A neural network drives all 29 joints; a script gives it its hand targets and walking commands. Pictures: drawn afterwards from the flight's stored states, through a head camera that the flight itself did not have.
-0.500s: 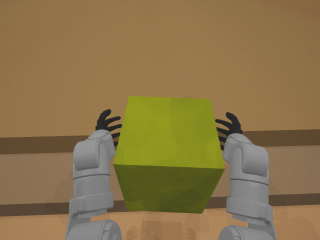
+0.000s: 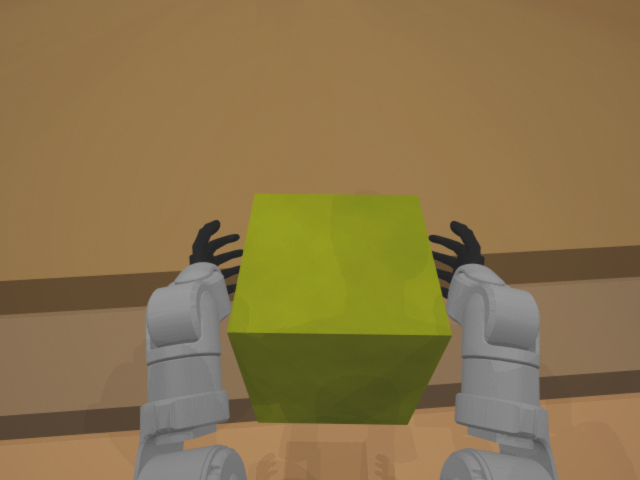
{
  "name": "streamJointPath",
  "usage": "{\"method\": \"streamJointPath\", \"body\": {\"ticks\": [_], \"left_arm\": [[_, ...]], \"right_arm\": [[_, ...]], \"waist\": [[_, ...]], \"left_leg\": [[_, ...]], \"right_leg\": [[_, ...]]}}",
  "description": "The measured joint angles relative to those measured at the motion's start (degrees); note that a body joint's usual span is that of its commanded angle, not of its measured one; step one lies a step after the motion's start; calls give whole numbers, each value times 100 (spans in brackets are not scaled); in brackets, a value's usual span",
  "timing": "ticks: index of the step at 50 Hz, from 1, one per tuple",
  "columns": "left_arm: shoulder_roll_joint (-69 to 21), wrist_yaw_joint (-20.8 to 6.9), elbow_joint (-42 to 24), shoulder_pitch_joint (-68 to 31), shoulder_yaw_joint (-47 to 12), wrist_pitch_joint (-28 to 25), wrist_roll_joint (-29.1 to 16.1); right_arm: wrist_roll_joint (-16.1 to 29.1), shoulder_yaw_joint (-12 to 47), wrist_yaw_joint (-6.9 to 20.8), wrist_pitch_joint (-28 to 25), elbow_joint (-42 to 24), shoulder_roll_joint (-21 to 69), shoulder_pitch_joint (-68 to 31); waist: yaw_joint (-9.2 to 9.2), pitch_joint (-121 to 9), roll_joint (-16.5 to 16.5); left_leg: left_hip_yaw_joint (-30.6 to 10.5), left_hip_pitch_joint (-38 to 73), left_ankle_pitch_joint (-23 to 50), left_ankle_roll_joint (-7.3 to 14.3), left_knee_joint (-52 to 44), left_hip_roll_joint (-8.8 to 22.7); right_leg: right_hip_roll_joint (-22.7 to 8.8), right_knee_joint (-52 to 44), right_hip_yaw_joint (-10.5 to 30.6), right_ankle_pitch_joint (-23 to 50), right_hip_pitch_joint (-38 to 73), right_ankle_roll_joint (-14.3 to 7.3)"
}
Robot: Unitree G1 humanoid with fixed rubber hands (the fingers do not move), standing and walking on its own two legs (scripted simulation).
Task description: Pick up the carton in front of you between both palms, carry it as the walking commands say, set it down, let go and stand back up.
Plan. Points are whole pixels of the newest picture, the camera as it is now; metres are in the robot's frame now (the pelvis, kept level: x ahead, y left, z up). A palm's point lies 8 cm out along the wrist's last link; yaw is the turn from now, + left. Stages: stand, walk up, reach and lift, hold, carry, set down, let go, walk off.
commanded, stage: carry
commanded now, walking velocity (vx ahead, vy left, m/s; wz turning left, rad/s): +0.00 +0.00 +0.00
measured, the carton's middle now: (334, 314) +0.32 +0.00 +0.04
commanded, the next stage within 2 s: none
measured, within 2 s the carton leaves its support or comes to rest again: neither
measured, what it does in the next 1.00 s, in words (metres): stands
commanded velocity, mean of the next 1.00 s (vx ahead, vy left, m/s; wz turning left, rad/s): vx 0.00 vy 0.00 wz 0.00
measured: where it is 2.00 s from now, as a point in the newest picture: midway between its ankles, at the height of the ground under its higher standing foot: outside the picture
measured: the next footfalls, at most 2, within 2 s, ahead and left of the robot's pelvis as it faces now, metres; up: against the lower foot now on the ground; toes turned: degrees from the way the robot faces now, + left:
none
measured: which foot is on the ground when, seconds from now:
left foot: down 0.00-1.00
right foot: down 0.00-1.00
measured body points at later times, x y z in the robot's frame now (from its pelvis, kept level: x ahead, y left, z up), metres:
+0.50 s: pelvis -0.02 +0.00 +0.00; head -0.04 +0.00 +0.45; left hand +0.32 +0.15 +0.11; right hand +0.32 -0.16 +0.11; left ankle -0.02 +0.08 -0.74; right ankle +0.01 -0.07 -0.74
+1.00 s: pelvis -0.03 +0.00 +0.00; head -0.05 +0.00 +0.45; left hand +0.31 +0.15 +0.11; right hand +0.30 -0.16 +0.11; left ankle -0.02 +0.08 -0.74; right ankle +0.01 -0.07 -0.74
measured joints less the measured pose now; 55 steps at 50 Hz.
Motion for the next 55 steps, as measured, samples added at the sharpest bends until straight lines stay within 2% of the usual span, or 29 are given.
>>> {"method": "streamJointPath", "body": {"ticks": [55], "left_arm": [[0,-20,-26,10,-20,-1,-33]], "right_arm": [[-11,12,-6,-1,-81,10,46]], "waist": [[33,89,5]], "left_leg": [[78,-231,252,-5,38,36]], "right_leg": [[-20,-21,17,297,-216,-20]]}}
